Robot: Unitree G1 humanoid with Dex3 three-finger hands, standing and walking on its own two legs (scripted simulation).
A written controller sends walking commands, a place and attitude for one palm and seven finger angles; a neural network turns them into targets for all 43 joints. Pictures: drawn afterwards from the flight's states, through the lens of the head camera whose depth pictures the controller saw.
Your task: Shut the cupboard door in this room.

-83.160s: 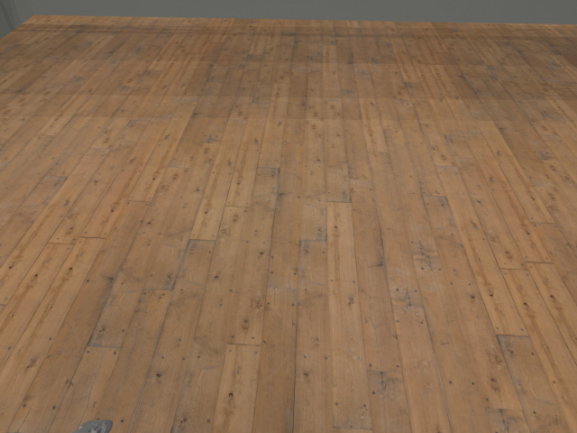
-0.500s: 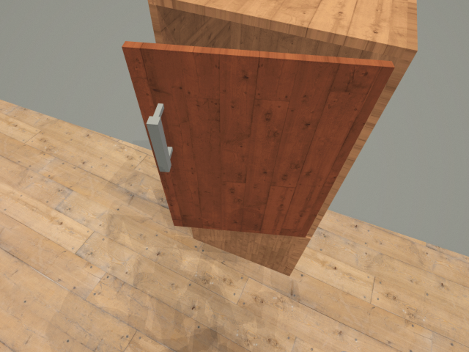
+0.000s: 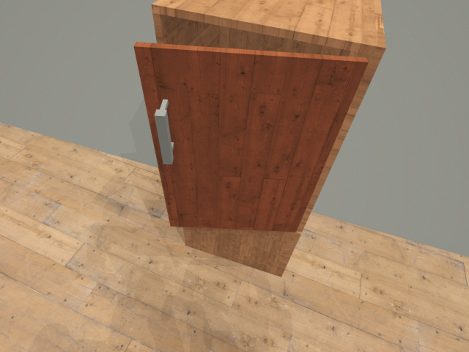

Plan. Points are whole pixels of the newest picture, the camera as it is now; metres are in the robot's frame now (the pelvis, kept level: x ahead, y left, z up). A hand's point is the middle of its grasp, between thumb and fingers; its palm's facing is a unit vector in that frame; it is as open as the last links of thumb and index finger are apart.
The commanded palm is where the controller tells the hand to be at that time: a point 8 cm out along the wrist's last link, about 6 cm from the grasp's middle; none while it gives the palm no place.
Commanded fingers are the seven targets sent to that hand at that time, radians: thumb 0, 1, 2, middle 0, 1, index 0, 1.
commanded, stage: come to a stop and stand still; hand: left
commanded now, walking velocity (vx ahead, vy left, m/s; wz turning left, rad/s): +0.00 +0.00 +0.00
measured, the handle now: (166, 132) +0.52 +0.17 +0.08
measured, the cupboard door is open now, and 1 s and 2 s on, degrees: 17 17 17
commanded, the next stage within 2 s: look again from close up in 0.44 s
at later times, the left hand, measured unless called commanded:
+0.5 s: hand out of the picture -0.04 +0.20 -0.17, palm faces +0.01 -0.98 -0.19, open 7.4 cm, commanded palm none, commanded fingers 0.00 0.90 0.90 -0.20 -0.30 -0.20 -0.30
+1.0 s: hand out of the picture +0.04 +0.20 -0.17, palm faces -0.02 -0.98 -0.20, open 7.4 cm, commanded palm none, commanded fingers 0.00 0.90 0.90 -0.20 -0.30 -0.20 -0.30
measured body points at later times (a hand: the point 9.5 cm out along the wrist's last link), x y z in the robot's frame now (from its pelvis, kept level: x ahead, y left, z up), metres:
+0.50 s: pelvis +0.00 +0.02 +0.01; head +0.00 +0.04 +0.46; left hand -0.04 +0.26 -0.15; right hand +0.05 -0.22 -0.13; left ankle +0.05 +0.08 -0.73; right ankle -0.01 -0.12 -0.73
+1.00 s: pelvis +0.02 +0.01 +0.01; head +0.02 +0.03 +0.46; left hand +0.04 +0.25 -0.15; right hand +0.06 -0.23 -0.13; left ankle +0.05 +0.08 -0.73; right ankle -0.01 -0.12 -0.73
